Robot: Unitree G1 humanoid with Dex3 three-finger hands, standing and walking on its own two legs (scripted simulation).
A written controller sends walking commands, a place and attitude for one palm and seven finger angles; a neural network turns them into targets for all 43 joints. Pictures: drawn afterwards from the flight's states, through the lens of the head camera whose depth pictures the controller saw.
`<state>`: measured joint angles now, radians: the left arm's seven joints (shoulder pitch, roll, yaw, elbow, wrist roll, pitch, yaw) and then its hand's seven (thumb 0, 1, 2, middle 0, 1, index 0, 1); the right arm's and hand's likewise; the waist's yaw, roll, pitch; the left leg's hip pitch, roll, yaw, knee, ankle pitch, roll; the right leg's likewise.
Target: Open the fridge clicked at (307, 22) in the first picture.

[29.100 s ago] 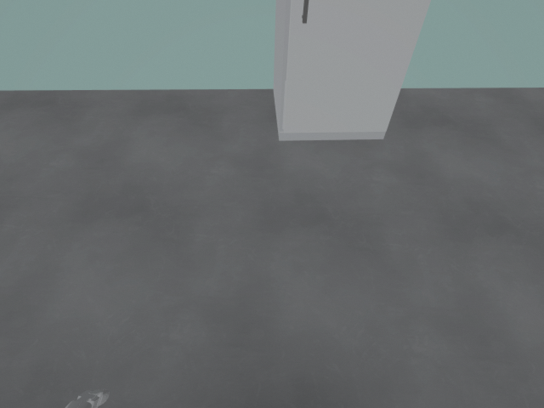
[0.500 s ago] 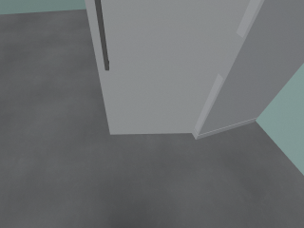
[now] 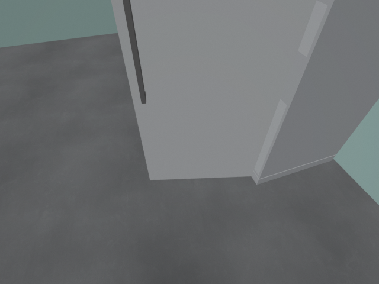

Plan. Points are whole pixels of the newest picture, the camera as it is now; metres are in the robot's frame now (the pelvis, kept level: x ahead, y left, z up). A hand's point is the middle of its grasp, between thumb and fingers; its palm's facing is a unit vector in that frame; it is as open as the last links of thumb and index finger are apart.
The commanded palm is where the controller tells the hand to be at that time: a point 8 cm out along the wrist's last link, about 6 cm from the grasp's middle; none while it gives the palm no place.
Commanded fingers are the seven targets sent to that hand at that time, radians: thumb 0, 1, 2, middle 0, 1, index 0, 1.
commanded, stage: let the arm hang, fingers relaxed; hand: left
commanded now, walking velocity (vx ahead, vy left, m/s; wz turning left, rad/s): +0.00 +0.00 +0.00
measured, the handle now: (134, 38) +0.76 +0.22 +0.16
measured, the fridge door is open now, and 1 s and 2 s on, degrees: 74 74 74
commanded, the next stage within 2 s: look to check the result in 0.28 s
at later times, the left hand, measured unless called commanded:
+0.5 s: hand out of the picture +0.10 +0.23 -0.16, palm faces -0.05 -0.95 -0.30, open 7.4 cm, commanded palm none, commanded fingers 0.00 0.90 0.90 -0.20 -0.30 -0.20 -0.30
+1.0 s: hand out of the picture +0.12 +0.22 -0.15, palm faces -0.03 -0.94 -0.34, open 7.4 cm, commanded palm none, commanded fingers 0.00 0.90 0.90 -0.20 -0.30 -0.20 -0.30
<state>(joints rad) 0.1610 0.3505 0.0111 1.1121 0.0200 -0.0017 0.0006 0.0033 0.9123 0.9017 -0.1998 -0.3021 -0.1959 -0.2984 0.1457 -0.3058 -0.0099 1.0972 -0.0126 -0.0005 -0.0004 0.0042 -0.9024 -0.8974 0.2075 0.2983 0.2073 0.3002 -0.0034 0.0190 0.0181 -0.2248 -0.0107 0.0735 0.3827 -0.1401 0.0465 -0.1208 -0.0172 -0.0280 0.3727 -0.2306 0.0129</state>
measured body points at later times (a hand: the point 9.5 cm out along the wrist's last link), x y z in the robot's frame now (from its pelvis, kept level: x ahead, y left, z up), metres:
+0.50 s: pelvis +0.03 -0.01 +0.00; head +0.05 +0.00 +0.45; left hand +0.11 +0.28 -0.14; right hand +0.10 -0.31 -0.13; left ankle +0.04 +0.09 -0.74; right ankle -0.02 -0.13 -0.74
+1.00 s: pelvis +0.04 -0.03 +0.00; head +0.06 -0.03 +0.45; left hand +0.12 +0.27 -0.13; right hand +0.13 -0.32 -0.13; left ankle +0.04 +0.09 -0.74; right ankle -0.02 -0.13 -0.74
